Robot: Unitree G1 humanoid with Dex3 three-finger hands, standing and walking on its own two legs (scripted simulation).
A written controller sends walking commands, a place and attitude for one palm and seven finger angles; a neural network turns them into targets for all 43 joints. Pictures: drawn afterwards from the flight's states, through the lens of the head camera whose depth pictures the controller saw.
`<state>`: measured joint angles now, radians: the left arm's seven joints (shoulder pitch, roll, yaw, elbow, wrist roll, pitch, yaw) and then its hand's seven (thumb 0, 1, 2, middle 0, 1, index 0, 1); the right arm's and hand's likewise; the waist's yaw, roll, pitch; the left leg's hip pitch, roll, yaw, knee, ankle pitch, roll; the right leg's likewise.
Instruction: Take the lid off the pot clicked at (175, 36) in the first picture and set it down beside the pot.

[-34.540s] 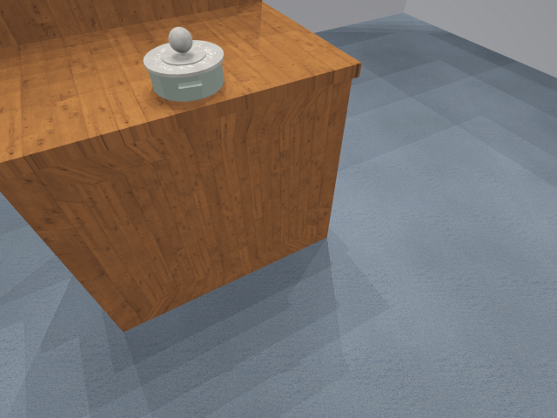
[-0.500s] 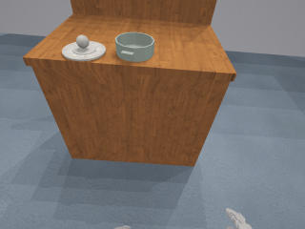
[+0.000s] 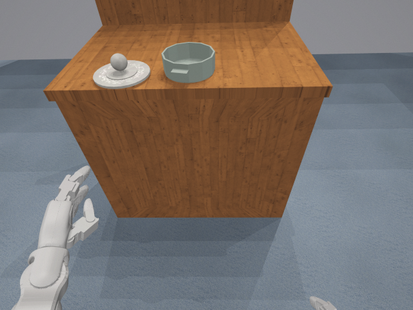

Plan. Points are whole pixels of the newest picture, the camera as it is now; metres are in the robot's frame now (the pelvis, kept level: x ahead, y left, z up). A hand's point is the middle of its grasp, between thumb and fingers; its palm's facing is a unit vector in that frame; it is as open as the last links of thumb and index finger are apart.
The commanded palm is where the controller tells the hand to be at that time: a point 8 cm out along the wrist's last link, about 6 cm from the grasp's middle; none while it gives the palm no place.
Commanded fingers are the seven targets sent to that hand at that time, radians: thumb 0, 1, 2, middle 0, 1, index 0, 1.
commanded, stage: stop stepping back and stand still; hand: left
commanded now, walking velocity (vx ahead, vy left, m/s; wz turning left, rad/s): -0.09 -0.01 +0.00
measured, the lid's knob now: (119, 62) +0.83 +0.30 +0.12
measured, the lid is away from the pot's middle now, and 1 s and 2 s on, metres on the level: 0.23 0.23 0.23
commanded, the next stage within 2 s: let the arm hang, fingers relaxed in 1.00 s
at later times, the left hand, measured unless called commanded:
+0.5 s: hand out of the picture +0.07 +0.17 -0.16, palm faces +0.01 -0.95 -0.30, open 7.3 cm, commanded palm none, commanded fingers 0.00 0.90 0.90 -0.20 -0.30 -0.20 -0.30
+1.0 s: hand out of the picture +0.07 +0.11 -0.17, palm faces +0.05 -0.97 -0.22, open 7.3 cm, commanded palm none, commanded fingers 0.00 0.90 0.90 -0.20 -0.30 -0.20 -0.30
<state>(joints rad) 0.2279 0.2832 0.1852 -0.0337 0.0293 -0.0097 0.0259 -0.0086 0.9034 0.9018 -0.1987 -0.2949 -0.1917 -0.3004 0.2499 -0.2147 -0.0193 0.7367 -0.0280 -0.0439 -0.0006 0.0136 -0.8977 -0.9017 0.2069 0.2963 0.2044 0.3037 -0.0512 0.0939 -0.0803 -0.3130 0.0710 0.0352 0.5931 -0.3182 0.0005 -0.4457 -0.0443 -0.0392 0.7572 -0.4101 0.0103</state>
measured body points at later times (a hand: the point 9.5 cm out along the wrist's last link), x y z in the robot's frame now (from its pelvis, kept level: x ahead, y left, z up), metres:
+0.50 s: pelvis +0.04 -0.05 +0.00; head +0.06 -0.06 +0.45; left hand +0.07 +0.22 -0.14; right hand +0.01 -0.28 -0.16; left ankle +0.00 +0.07 -0.73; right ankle +0.00 -0.17 -0.73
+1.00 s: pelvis +0.05 -0.07 +0.00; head +0.05 -0.08 +0.45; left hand +0.07 +0.16 -0.15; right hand +0.05 -0.30 -0.16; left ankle +0.01 +0.07 -0.73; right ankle +0.00 -0.17 -0.73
